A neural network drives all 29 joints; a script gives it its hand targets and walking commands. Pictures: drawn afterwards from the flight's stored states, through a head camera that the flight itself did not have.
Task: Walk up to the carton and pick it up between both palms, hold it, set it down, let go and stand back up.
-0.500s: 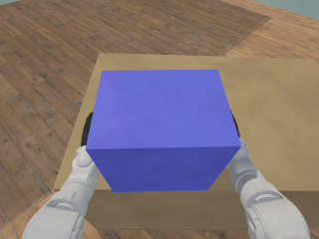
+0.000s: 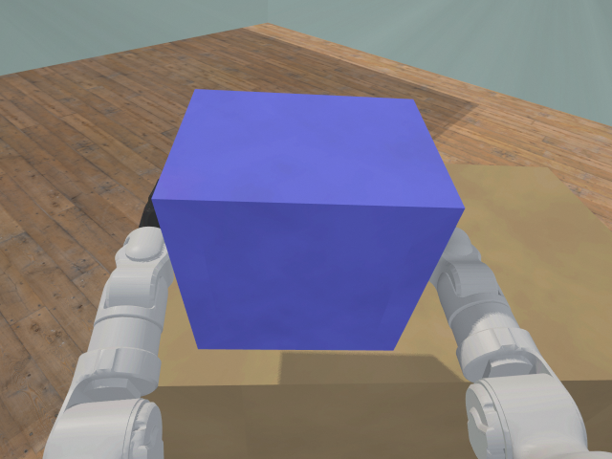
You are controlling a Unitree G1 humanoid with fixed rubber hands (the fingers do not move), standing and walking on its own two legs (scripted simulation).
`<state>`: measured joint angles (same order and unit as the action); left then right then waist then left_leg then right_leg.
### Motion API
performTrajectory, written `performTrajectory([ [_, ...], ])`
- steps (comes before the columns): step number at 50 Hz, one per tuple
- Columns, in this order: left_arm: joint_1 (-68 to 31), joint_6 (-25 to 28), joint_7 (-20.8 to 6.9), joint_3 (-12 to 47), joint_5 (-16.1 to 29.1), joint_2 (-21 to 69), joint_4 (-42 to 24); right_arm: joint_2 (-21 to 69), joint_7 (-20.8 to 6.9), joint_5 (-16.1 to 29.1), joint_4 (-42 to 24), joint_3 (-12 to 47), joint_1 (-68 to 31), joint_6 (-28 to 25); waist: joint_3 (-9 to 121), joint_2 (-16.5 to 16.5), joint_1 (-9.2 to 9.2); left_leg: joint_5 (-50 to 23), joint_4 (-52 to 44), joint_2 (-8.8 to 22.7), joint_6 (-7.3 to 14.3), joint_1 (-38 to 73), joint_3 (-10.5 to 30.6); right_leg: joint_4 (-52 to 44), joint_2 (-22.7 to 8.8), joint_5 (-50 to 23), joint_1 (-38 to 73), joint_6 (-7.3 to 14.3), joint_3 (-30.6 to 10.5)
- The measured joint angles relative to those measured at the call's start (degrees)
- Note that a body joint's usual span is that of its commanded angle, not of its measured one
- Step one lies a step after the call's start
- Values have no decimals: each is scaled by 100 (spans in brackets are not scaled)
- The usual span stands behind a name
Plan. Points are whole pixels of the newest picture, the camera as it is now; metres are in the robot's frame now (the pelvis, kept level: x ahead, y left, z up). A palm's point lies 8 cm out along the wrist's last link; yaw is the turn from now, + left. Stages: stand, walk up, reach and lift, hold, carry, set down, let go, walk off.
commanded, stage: reach and lift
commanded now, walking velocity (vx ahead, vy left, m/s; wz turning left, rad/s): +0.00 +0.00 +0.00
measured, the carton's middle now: (301, 229) +0.38 -0.02 +0.14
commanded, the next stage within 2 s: hold in 1.36 s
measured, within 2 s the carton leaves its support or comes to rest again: neither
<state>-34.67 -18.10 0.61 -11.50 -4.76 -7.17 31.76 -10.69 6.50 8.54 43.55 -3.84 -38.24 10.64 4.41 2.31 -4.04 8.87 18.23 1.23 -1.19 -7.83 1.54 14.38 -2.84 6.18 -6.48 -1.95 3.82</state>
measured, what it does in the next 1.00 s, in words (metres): stands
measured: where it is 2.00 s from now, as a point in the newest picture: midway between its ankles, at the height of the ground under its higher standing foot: outside the picture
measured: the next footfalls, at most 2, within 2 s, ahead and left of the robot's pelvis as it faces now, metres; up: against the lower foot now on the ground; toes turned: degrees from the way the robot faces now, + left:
none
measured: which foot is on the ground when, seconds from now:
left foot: down 0.00-1.00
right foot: down 0.00-1.00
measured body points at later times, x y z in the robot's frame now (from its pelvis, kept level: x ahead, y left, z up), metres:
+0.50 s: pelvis +0.00 +0.00 +0.00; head -0.04 +0.02 +0.45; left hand +0.38 +0.17 +0.16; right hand +0.38 -0.21 +0.17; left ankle +0.01 +0.13 -0.75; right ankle +0.02 -0.14 -0.75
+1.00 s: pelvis +0.00 +0.00 +0.00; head -0.04 +0.02 +0.45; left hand +0.37 +0.17 +0.18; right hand +0.38 -0.20 +0.19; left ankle +0.01 +0.13 -0.75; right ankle +0.02 -0.14 -0.75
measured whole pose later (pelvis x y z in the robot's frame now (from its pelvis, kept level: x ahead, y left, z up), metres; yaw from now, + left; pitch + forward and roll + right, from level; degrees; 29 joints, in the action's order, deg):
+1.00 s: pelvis +0.00 +0.00 +0.00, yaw +0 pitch -3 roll -1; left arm -30.0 -39.4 -0.8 -14.8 -7.1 -5.0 7.9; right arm -11.7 7.7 14.5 30.2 -2.4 -39.0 26.2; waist 4.1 1.7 -4.1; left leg 9.4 18.3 1.9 -1.6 -5.8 1.3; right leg 14.3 -2.1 6.5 -4.6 -1.6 3.5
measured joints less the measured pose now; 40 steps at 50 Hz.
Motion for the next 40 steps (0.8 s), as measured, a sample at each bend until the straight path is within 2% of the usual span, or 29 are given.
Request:
performTrajectory([
  [9,571,-562,81,142,31,74,-965,24,-49,182,-512,94,449,196,-7,35,-29,24,71,-4,7,-100,-15,26,-4,-5,-83,-12,-19],
  [15,791,-859,259,252,199,88,-1460,-69,-8,383,-944,175,540,531,54,-17,3,52,127,4,-6,-182,18,59,5,18,-143,-1,11],
  [22,763,-1341,298,206,227,82,-1943,-147,30,543,-1290,188,405,968,122,-60,-18,46,92,34,-36,-131,58,16,37,23,-76,21,50],
  [29,511,-1666,64,-116,-21,172,-1941,-142,41,492,-1148,144,27,1294,21,-64,-51,44,21,61,-48,91,11,48,60,56,75,37,3],
  [40,540,-1909,-130,-295,-226,243,-2226,-151,90,530,-1253,257,9,1404,-37,-71,-42,70,13,88,-53,217,-26,29,87,64,188,39,-35],
])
